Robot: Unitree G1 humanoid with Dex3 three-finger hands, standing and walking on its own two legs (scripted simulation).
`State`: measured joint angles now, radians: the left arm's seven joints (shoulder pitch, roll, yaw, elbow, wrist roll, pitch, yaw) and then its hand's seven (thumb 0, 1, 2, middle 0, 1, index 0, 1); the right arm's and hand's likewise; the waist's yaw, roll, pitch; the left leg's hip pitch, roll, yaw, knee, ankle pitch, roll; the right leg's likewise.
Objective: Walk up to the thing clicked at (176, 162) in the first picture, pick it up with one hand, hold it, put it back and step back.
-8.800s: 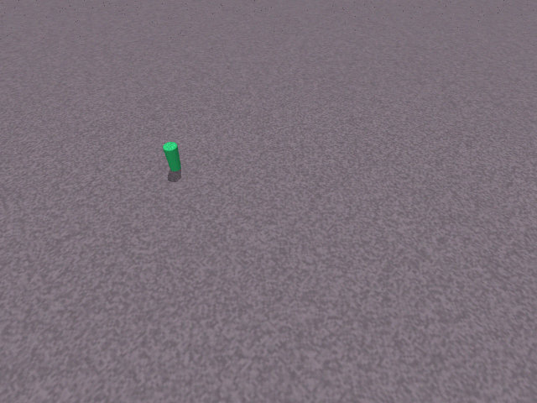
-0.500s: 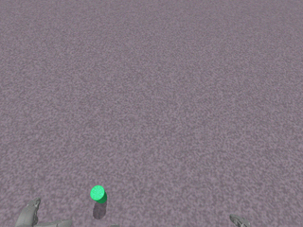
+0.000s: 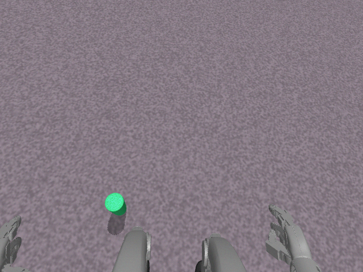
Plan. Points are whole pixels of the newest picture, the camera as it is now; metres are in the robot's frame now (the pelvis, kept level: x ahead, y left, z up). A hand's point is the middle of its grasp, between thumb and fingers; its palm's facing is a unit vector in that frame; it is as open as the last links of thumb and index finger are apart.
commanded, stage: go down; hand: left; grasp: from the side
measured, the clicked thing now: (117, 205) +0.36 +0.24 -0.57
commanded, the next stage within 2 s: none
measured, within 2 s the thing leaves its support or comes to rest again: neither
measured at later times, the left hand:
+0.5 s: hand (31, 222) +0.24 +0.38 -0.19, palm faces +0.22 -0.95 -0.21, open 17.4 cm
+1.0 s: hand (30, 213) +0.27 +0.41 -0.23, palm faces +0.23 -0.96 -0.15, open 17.4 cm
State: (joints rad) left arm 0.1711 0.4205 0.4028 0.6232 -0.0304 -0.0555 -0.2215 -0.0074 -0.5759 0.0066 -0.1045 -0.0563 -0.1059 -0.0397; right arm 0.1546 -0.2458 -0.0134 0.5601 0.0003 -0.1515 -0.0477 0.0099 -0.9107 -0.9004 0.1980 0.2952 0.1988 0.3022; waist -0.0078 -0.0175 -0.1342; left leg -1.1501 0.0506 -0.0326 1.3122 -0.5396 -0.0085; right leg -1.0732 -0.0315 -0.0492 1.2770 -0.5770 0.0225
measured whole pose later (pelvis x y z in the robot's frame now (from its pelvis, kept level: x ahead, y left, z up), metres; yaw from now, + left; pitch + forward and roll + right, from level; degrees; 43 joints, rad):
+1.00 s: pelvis -0.06 -0.01 -0.22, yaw -5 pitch +32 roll -6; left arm -0.35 0.81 0.85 1.01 -0.22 -0.37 -0.68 -0.01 -0.53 0.04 -0.07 -0.07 -0.06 -0.06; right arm 0.06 -0.35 0.07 0.70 -0.05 -0.21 -0.08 0.01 -0.91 -0.91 0.20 0.30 0.20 0.30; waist -0.01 -0.04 -0.11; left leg -2.01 0.06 -0.13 2.09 -0.65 -0.03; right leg -1.91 0.00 -0.08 2.05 -0.70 0.01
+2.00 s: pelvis -0.06 +0.00 -0.27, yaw -6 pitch +31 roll -7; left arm -0.41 0.88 0.92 1.06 -0.27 -0.39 -0.77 -0.01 -0.59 0.08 -0.05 -0.05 -0.03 -0.06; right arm 0.05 -0.36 0.09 0.74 -0.06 -0.21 -0.07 0.01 -0.93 -0.92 0.20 0.30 0.20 0.30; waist -0.01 -0.05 -0.07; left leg -2.14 0.06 -0.15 2.25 -0.66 -0.02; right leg -2.04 0.01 -0.08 2.20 -0.71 0.02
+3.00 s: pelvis -0.07 +0.01 -0.36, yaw -13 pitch +18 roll -12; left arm -0.46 0.83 0.80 1.36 -0.35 -0.90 -0.68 -0.02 -0.61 0.04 -0.08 -0.08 -0.05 -0.09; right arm -0.19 -0.36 0.35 0.68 -0.25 -0.15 -0.01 0.01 -0.93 -0.91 0.20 0.30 0.20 0.30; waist -0.11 -0.23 0.17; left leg -2.24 0.06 -0.30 2.61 -0.72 -0.04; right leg -2.10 0.07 -0.17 2.46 -0.71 0.05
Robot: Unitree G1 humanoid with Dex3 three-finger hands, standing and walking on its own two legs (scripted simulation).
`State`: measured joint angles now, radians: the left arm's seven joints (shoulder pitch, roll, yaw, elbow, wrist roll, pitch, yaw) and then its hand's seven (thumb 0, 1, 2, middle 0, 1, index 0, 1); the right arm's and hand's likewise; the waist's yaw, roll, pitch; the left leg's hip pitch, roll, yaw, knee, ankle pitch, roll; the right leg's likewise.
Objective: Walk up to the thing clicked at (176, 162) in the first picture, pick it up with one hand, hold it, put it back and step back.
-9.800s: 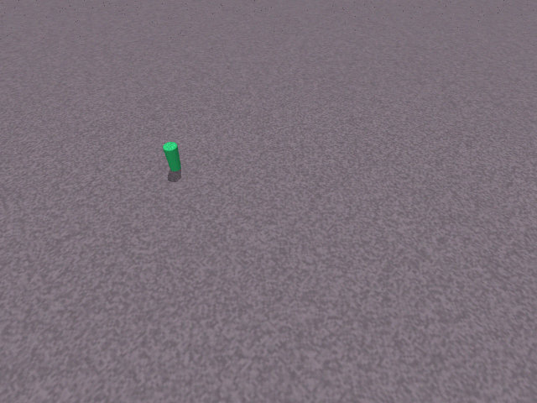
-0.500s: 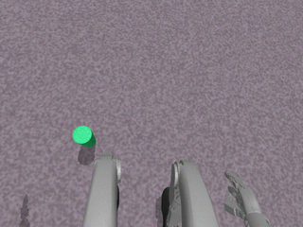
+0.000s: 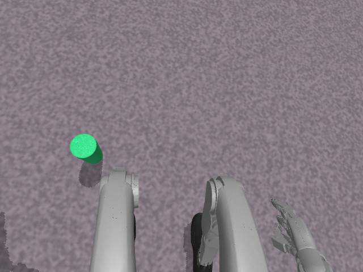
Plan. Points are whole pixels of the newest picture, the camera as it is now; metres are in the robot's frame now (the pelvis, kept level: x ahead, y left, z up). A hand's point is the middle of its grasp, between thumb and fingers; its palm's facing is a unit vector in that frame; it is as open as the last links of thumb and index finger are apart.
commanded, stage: go down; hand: left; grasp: from the side
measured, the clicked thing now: (89, 151) +0.40 +0.29 -0.36
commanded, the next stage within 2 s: approach in 1.16 s
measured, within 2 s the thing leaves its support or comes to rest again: neither
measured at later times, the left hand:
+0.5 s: hand out of the picture +0.30 +0.45 -0.03, palm faces +0.32 -0.94 -0.13, open 17.6 cm
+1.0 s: hand out of the picture +0.31 +0.46 -0.04, palm faces +0.32 -0.94 -0.11, open 17.7 cm
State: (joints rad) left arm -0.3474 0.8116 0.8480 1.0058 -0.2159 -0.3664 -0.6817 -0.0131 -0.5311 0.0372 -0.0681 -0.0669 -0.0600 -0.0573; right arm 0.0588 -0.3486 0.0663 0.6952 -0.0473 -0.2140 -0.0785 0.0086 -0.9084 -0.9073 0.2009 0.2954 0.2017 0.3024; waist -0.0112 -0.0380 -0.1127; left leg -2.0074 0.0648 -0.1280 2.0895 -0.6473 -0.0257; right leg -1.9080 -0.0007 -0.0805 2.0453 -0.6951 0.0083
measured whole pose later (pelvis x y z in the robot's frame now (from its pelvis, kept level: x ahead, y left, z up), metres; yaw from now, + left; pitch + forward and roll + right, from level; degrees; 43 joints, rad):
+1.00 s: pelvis +0.00 +0.00 -0.05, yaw -1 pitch +31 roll -7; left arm -0.41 0.88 0.92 1.06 -0.27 -0.39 -0.77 -0.01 -0.59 0.08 -0.05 -0.05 -0.03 -0.06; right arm 0.05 -0.36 0.09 0.74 -0.06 -0.21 -0.07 0.01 -0.93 -0.92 0.20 0.30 0.20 0.30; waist -0.01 -0.05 -0.07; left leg -2.14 0.06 -0.15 2.25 -0.66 -0.02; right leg -2.04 0.01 -0.08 2.20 -0.71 0.02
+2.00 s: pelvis +0.00 +0.01 -0.14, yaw -8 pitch +18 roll -12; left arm -0.46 0.83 0.80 1.36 -0.35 -0.90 -0.68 -0.02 -0.61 0.04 -0.08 -0.08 -0.05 -0.09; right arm -0.19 -0.36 0.35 0.68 -0.25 -0.15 -0.01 0.01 -0.93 -0.91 0.20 0.30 0.20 0.30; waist -0.11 -0.23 0.17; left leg -2.24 0.06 -0.30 2.61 -0.72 -0.04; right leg -2.10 0.07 -0.17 2.46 -0.71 0.05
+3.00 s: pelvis -0.02 +0.03 -0.16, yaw -11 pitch +8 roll -17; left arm -0.42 0.73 0.59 1.35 -0.19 -1.17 -0.08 -0.01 -0.38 0.21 -0.17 -0.16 -0.15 -0.16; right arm -0.20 -0.36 0.47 0.56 -0.35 -0.03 0.15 0.00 -0.89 -0.90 0.20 0.30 0.20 0.30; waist -0.15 -0.29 0.28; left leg -2.22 0.04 -0.41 2.71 -0.68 -0.01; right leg -2.04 0.11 -0.24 2.48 -0.64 0.06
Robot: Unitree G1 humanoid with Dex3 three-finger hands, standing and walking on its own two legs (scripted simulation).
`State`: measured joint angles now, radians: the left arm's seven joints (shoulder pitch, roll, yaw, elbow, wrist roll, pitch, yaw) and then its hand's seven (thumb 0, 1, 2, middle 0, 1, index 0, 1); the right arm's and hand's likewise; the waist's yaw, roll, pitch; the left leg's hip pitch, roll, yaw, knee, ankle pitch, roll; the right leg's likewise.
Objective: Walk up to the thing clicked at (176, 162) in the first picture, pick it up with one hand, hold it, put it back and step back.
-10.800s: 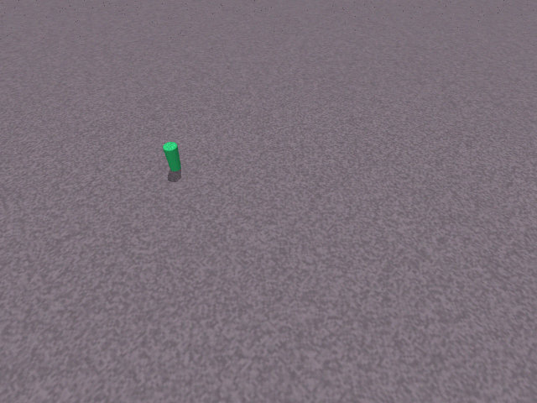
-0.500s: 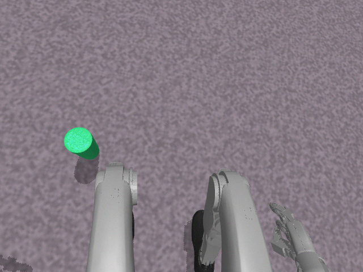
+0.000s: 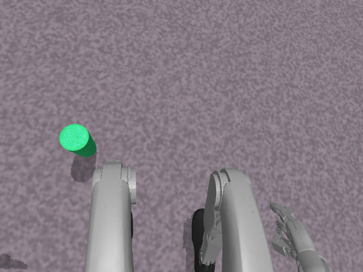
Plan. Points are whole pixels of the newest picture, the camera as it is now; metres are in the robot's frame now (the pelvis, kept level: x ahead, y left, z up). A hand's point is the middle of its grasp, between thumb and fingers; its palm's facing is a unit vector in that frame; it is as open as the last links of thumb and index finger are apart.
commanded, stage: go down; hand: left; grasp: from the side
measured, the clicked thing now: (81, 143) +0.40 +0.29 -0.31
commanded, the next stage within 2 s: approach in 0.16 s
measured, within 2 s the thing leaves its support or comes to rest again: neither
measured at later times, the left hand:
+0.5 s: hand out of the picture +0.30 +0.45 -0.01, palm faces +0.37 -0.93 -0.05, open 17.7 cm
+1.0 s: hand (39, 154) +0.34 +0.37 -0.23, palm faces +0.26 -0.97 +0.05, open 17.7 cm
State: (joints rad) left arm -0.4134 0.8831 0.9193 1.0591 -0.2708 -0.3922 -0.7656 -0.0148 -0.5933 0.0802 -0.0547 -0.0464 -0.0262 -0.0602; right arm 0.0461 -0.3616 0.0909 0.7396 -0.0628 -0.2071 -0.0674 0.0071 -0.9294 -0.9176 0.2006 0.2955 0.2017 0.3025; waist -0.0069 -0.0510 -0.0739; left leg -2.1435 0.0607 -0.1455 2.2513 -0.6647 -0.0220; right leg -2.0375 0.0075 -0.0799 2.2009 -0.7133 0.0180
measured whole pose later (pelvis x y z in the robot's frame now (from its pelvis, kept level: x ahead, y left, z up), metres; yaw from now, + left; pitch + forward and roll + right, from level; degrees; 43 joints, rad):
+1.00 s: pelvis +0.00 +0.01 -0.09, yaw -7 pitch +18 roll -12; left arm -0.46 0.83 0.80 1.36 -0.35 -0.90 -0.68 -0.02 -0.61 0.04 -0.08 -0.08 -0.05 -0.09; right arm -0.19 -0.36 0.35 0.68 -0.25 -0.15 -0.01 0.01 -0.93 -0.91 0.20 0.30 0.20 0.30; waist -0.11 -0.23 0.17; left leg -2.24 0.06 -0.30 2.61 -0.72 -0.04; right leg -2.10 0.07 -0.17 2.46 -0.71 0.05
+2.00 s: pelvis -0.02 +0.02 -0.11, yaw -10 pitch +8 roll -17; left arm -0.42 0.73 0.59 1.35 -0.19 -1.17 -0.08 -0.01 -0.38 0.21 -0.17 -0.16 -0.15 -0.16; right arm -0.20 -0.36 0.47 0.56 -0.35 -0.03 0.15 0.00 -0.89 -0.90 0.20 0.30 0.20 0.30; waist -0.15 -0.29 0.28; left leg -2.22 0.04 -0.41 2.71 -0.68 -0.01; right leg -2.04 0.11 -0.24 2.48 -0.64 0.06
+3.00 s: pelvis -0.02 +0.02 -0.10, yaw -9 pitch +12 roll -16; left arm -0.40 0.66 0.53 1.05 -0.18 -0.99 -0.06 0.03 -0.26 1.00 -0.75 -1.01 -0.64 -1.02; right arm -0.12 -0.34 0.37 0.58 -0.29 0.01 0.15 0.00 -0.89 -0.90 0.20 0.30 0.20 0.30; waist -0.13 -0.22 0.20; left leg -2.24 0.05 -0.36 2.65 -0.67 0.00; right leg -2.06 0.09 -0.22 2.44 -0.65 0.06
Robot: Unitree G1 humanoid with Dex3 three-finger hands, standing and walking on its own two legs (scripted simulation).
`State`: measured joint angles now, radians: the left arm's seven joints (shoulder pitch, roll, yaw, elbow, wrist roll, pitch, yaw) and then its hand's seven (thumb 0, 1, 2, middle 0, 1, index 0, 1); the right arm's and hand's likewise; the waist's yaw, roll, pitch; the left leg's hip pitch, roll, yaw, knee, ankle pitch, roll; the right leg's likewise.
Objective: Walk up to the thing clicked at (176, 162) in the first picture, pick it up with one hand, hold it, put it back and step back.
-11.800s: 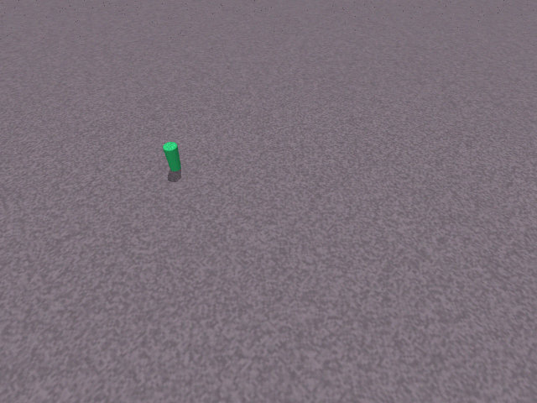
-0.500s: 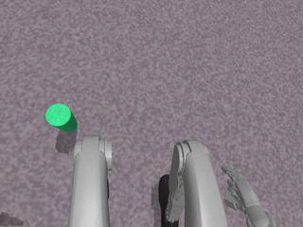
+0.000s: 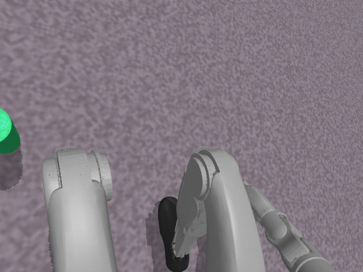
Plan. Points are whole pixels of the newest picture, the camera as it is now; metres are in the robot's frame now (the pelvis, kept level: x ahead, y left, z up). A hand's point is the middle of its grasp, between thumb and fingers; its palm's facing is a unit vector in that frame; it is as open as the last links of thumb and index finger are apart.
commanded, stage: close in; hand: left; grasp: from the side
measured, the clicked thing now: out of the picture +0.36 +0.33 -0.21
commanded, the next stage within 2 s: rest palm in 0.64 s
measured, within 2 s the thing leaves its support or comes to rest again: leaves its support in 1.52 s
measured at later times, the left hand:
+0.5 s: hand out of the picture +0.32 +0.34 -0.18, palm faces +0.41 -0.91 +0.03, open 17.6 cm
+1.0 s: hand out of the picture +0.34 +0.32 -0.19, palm faces +0.45 -0.89 +0.01, open 16.1 cm
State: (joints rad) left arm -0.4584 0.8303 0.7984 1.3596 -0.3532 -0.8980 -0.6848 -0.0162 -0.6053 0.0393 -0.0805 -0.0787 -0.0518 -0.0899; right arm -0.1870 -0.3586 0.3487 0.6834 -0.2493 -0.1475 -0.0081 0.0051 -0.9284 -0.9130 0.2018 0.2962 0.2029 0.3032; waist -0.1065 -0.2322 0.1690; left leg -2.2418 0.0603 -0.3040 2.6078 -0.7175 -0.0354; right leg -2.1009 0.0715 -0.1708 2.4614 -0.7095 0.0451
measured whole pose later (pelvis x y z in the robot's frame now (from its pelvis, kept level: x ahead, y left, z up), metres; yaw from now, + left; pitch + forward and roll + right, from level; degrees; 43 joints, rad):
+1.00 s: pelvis -0.02 +0.01 -0.02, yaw -3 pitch +8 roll -17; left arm -0.42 0.73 0.59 1.35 -0.19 -1.17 -0.08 -0.01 -0.38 0.21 -0.17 -0.16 -0.15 -0.16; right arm -0.20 -0.36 0.47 0.56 -0.35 -0.03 0.15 0.00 -0.89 -0.90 0.20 0.30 0.20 0.30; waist -0.15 -0.29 0.28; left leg -2.22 0.04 -0.41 2.71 -0.68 -0.01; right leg -2.04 0.11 -0.24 2.48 -0.64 0.06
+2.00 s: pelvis -0.02 +0.01 -0.01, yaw -3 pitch +12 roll -16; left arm -0.40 0.66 0.53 1.05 -0.18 -0.99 -0.06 0.03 -0.26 1.00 -0.75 -1.01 -0.64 -1.02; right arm -0.12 -0.34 0.37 0.58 -0.29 0.01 0.15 0.00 -0.89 -0.90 0.20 0.30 0.20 0.30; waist -0.13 -0.22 0.20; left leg -2.24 0.05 -0.36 2.65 -0.67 0.00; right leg -2.06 0.09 -0.22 2.44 -0.65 0.06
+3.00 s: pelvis +0.00 -0.02 +0.06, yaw +7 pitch +30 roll -5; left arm -0.40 0.38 0.51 0.72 -0.24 -0.62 -0.25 0.02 -0.29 1.02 -0.78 -0.98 -0.67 -0.98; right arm 0.01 -0.29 0.02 0.69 -0.07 0.02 0.05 0.01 -0.89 -0.90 0.20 0.30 0.20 0.30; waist -0.03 -0.03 -0.09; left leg -2.19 0.06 -0.15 2.33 -0.67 -0.04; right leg -2.10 0.02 -0.07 2.29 -0.71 0.01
